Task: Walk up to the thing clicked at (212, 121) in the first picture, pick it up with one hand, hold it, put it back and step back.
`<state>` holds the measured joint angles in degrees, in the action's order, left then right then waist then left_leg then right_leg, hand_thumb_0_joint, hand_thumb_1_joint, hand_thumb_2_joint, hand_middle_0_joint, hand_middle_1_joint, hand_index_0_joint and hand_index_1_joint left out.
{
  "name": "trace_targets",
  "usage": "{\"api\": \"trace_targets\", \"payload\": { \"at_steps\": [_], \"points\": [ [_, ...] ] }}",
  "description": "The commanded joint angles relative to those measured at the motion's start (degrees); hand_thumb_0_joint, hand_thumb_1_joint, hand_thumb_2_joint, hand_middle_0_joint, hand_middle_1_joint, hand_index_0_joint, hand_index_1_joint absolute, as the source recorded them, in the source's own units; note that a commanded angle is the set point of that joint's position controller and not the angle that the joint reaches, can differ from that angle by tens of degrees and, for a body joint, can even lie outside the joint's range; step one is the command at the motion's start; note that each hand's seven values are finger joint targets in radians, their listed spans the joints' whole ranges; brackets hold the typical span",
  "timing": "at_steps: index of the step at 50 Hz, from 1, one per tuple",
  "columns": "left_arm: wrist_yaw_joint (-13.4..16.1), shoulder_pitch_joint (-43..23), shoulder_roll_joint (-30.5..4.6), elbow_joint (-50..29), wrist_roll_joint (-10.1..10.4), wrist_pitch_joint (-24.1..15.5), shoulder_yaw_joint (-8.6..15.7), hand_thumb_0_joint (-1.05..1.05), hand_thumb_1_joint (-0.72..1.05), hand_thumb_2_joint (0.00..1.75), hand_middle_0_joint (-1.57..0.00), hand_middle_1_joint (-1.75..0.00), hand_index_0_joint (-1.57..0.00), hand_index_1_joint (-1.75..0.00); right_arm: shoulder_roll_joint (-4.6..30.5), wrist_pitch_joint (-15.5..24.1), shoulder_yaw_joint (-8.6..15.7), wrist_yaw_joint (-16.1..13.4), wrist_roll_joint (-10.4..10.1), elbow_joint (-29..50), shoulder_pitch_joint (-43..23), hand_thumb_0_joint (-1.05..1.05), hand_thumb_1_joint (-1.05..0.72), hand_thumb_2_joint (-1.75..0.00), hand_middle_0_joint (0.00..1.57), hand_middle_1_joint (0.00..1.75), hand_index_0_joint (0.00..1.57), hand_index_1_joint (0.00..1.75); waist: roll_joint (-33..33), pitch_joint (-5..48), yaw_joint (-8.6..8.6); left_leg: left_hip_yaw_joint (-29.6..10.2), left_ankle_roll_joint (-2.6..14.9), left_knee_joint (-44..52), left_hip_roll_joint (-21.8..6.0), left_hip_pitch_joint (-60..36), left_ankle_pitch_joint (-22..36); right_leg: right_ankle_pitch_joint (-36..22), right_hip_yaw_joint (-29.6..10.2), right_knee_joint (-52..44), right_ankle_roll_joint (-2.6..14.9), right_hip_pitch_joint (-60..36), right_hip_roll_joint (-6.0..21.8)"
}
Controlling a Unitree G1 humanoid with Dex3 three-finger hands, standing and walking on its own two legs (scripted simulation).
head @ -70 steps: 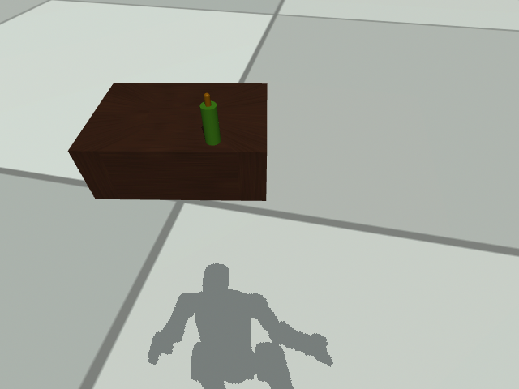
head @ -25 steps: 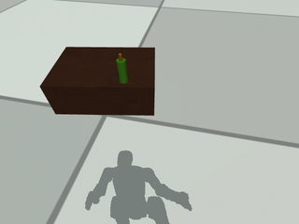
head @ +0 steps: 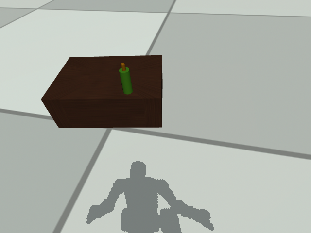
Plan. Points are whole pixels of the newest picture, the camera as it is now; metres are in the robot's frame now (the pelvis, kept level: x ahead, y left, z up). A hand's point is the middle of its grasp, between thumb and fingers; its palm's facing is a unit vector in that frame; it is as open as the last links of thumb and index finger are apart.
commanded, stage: walk up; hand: left
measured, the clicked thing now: (125, 78) +1.19 +0.28 -0.31
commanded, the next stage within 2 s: none
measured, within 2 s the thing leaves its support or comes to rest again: neither
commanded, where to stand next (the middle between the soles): +0.80 +0.07 m, yaw +1 degrees
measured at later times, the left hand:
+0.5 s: hand (76, 210) +0.24 +0.29 -0.15, palm faces +0.02 -0.95 -0.31, open 7.4 cm
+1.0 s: hand (98, 139) +0.49 +0.26 -0.10, palm faces +0.01 -0.91 -0.42, open 7.4 cm
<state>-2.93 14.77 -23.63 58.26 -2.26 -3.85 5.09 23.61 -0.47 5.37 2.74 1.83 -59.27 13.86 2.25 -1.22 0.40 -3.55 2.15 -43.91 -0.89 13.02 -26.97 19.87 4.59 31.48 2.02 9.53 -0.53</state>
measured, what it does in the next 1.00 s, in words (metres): walks ahead: left foot, then right foot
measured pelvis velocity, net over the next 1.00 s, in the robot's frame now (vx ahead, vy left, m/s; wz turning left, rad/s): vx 0.42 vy -0.01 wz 0.01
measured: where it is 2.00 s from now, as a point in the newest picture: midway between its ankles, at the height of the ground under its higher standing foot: (155, 167)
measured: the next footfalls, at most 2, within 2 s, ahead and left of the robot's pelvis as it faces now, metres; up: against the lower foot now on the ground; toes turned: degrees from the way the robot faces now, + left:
left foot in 0.32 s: +0.31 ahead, +0.12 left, +0.00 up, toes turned +5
right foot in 0.80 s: +0.50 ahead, -0.12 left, +0.00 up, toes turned -4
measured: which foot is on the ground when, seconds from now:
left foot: up 0.00-0.30, down 0.32-0.84, up 0.86-1.00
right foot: down 0.00-0.36, up 0.38-0.78, down 0.80-1.00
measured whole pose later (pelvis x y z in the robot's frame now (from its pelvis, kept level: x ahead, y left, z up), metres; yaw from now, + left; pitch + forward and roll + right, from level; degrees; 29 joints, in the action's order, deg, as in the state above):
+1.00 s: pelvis +0.42 -0.01 +0.01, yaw +0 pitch -3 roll +2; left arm -1.9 17.2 -21.2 48.1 0.3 -5.7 2.4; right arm 24.0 1.5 3.0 2.8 -0.3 -49.1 17.6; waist 3.7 -5.2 0.9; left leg -3.0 1.9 -63.2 0.3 23.6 -22.6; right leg 13.1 3.4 29.8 1.3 14.0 2.8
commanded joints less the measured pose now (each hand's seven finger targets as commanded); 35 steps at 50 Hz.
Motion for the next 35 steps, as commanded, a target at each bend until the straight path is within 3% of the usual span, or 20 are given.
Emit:
{"api": "trace_targets", "payload": {
  "at_steps": [1,2,3,5,8,11,12,14,16,17,18,19,20,22,23,25,27,30,32,35],
  "points": [
    [1.6,1.5,-16.6,-5.7,0.8,-2.0,3.4,0.0,0.9,0.9,-0.2,-0.3,-0.2,-0.3,11.4,3.5,1.2,-0.3,-0.6,8.9,-9.0,0.0,-0.9,-0.9,0.2,0.3,0.2,0.3,-2.8,-10.0,3.2,-5.6,-0.6,-15.8,-1.5,31.5,3.1,1.9,-31.5,-24.1,10.02,-14.3,22.9],
    [1.9,1.1,-14.5,-6.1,1.0,-2.4,2.9,0.0,0.9,0.9,-0.2,-0.3,-0.2,-0.3,11.1,3.7,1.3,-0.1,-0.7,8.1,-7.1,0.0,-0.9,-0.9,0.2,0.3,0.2,0.3,-3.8,-8.1,1.83,-5.3,-0.66,-15.5,-1.5,29.9,5.9,-11.7,-23.2,-21.5,8.13,-16.8,18.8],
    [2.1,0.5,-13.1,-6.3,1.6,-2.4,2.5,0.0,0.9,0.9,-0.2,-0.3,-0.2,-0.3,10.4,3.4,1.2,0.1,-0.8,7.4,-4.5,0.0,-0.9,-0.9,0.2,0.3,0.2,0.3,-5.4,-5.4,0.58,-5.0,-0.63,-13.6,-0.9,27.0,8.7,-23.5,-15.0,-18.5,4.63,-18.3,15.0],
    [2.1,2.0,-12.6,-6.7,1.7,-2.3,2.2,0.0,0.9,0.9,-0.2,-0.3,-0.2,-0.3,9.3,3.0,0.7,0.7,-0.9,8.6,-5.0,0.0,-0.9,-0.9,0.2,0.3,0.2,0.3,-8.0,-4.1,0.99,-1.7,-1.06,-9.8,-0.2,22.3,11.8,-35.0,-8.0,-16.4,4.49,-15.4,12.4],
    [2.0,1.5,-13.1,-8.3,1.7,-1.9,2.3,0.0,0.9,0.9,-0.2,-0.3,-0.2,-0.3,7.9,2.3,0.5,1.6,-1.0,11.7,-9.2,0.0,-0.9,-0.9,0.2,0.3,0.2,0.3,-10.4,-6.8,1.81,3.0,-1.71,0.8,0.6,18.3,16.0,-32.9,-2.1,-17.8,3.35,-9.9,9.0],
    [1.8,4.0,-13.4,-9.1,1.6,-1.5,2.0,0.0,0.9,0.9,-0.2,-0.3,-0.2,-0.3,7.2,2.6,0.6,2.0,-0.6,13.5,-13.0,0.0,-0.9,-0.9,0.2,0.3,0.2,0.3,-9.8,-5.6,3.92,7.5,-0.84,11.3,-0.3,11.2,21.6,-31.0,-2.6,-18.2,4.36,-8.7,10.9],
    [1.9,4.1,-14.1,-9.3,1.8,-1.5,1.9,0.0,0.9,0.9,-0.2,-0.3,-0.2,-0.3,7.3,2.5,1.0,1.9,-0.4,13.8,-12.7,0.0,-0.9,-0.9,0.2,0.3,0.2,0.3,-9.8,-5.1,3.46,7.1,0.14,11.4,-0.9,8.5,22.7,-31.3,-3.5,-17.7,5.04,-7.6,12.7],
    [2.4,3.0,-14.7,-9.9,2.3,-1.4,1.9,0.0,0.9,0.9,-0.2,-0.3,-0.2,-0.3,8.5,2.6,1.9,1.6,0.0,12.9,-7.4,0.0,-0.9,-0.9,0.2,0.3,0.2,0.3,-7.6,-2.4,0.78,7.0,2.09,12.3,-0.8,2.6,24.3,-36.6,-3.9,-11.2,5.57,-8.0,14.0],
    [2.9,2.4,-14.0,-11.1,2.6,-1.1,1.7,0.0,0.9,0.9,-0.2,-0.3,-0.2,-0.3,10.8,3.0,3.5,1.1,1.1,10.3,4.6,0.0,-0.9,-0.9,0.2,0.3,0.2,0.3,-2.1,4.0,-5.48,6.8,4.9,14.6,0.7,-11.2,23.2,-39.5,-0.9,6.7,4.6,-4.8,11.4],
    [3.0,6.0,-11.6,-11.5,3.1,-0.8,0.8,0.0,0.9,0.9,-0.2,-0.3,-0.2,-0.3,13.9,3.2,4.9,0.6,1.9,9.4,11.7,0.0,-0.9,-0.9,0.2,0.3,0.2,0.3,4.8,10.0,-8.23,0.7,7.95,15.4,-2.6,-23.8,16.3,-30.9,0.9,23.3,2.26,4.3,7.2],
    [2.8,10.8,-8.3,-11.9,4.3,-0.6,0.5,0.0,0.9,0.9,-0.2,-0.3,-0.2,-0.3,18.3,3.5,6.4,0.0,1.7,10.8,13.9,0.0,-0.9,-0.9,0.2,0.3,0.2,0.3,16.0,14.5,-7.62,-28.4,15.13,19.6,-18.3,-33.9,13.3,-0.1,-1.4,40.4,-0.83,20.6,-5.1],
    [3.5,10.4,-12.7,-10.8,3.5,-0.2,1.0,0.0,0.9,0.9,-0.2,-0.3,-0.2,-0.3,17.4,3.6,6.2,-0.3,-0.9,11.8,10.6,0.0,-0.9,-0.9,0.2,0.3,0.2,0.3,9.9,16.0,-6.56,-37.9,18.16,25.8,-21.6,-32.9,6.0,11.7,-9.1,43.8,1.9,22.8,-3.0],
    [3.4,8.3,-14.4,-10.5,3.1,-0.2,0.6,0.0,0.9,0.9,-0.2,-0.3,-0.2,-0.3,15.9,3.6,5.9,-0.6,-1.9,13.2,7.1,0.0,-0.9,-0.9,0.2,0.3,0.2,0.3,6.4,11.1,-5.09,-33.7,17.51,28.6,-21.9,-25.2,0.6,9.1,-10.9,45.3,2.19,23.2,0.7],
    [2.3,8.5,-12.7,-10.4,3.2,-0.6,0.1,0.0,0.9,0.9,-0.2,-0.3,-0.2,-0.3,12.7,3.8,3.3,-1.1,-2.4,15.1,-0.8,0.0,-0.9,-0.9,0.2,0.3,0.2,0.3,1.9,1.4,-1.18,-15.4,9.8,30.2,-16.3,-8.1,8.1,1.3,-13.9,39.6,1.73,18.5,3.1],
    [1.8,9.8,-11.9,-10.0,3.3,-0.4,0.2,0.0,0.9,0.9,-0.2,-0.3,-0.2,-0.3,11.4,4.1,2.7,-1.2,-2.1,15.1,-1.5,0.0,-0.9,-0.9,0.2,0.3,0.2,0.3,2.0,-2.2,-0.01,-10.7,8.48,31.3,-14.3,-3.2,10.7,0.0,-12.2,36.2,1.33,16.6,3.9],
    [1.3,9.8,-10.5,-10.0,2.9,0.0,0.3,0.0,0.9,0.9,-0.2,-0.3,-0.2,-0.3,10.4,5.3,2.2,-1.1,-1.7,14.7,0.5,0.0,-0.9,-0.9,0.2,0.3,0.2,0.3,2.2,-3.5,-0.21,-5.4,9.15,30.8,-12.1,-0.6,22.1,-1.8,-10.4,34.7,-0.16,15.2,3.2],
    [0.8,9.6,-9.3,-10.5,2.5,0.0,0.2,0.0,0.9,0.9,-0.2,-0.3,-0.2,-0.3,10.4,6.1,2.2,-0.8,-1.3,15.4,1.6,0.0,-0.9,-0.9,0.2,0.3,0.2,0.3,3.1,-4.0,0.05,-2.5,10.39,30.3,-11.8,-2.1,24.6,-2.9,-9.0,27.5,-1.39,16.6,4.5],
    [-0.1,5.3,-9.7,-12.0,1.5,-0.1,0.6,0.0,0.9,0.9,-0.2,-0.3,-0.2,-0.3,11.8,6.6,2.5,-0.2,-1.3,16.3,0.7,0.0,-0.9,-0.9,0.2,0.3,0.2,0.3,4.6,-7.3,-0.55,-0.9,11.55,33.6,-12.0,1.6,13.7,-5.1,-5.8,16.9,-2.68,17.9,6.9],
    [-0.7,2.7,-9.5,-12.8,1.3,-0.3,1.0,0.0,0.9,0.9,-0.2,-0.3,-0.2,-0.3,12.9,6.6,2.7,0.3,-1.3,16.9,0.6,0.0,-0.9,-0.9,0.2,0.3,0.2,0.3,7.0,-7.8,-1.24,-0.7,11.3,34.1,-11.9,3.3,6.8,-8.5,-4.2,10.1,-2.46,15.4,7.3],
    [-0.9,0.3,-9.8,-12.5,1.5,-1.0,1.8,0.0,0.9,0.9,-0.2,-0.3,-0.2,-0.3,12.3,6.1,2.5,0.6,-1.2,17.2,1.5,0.0,-0.9,-0.9,0.2,0.3,0.2,0.3,5.4,-6.3,-1.67,-0.2,9.54,30.7,-10.5,3.9,7.7,-13.7,-3.3,3.9,-1.43,10.3,5.8]
  ]
}}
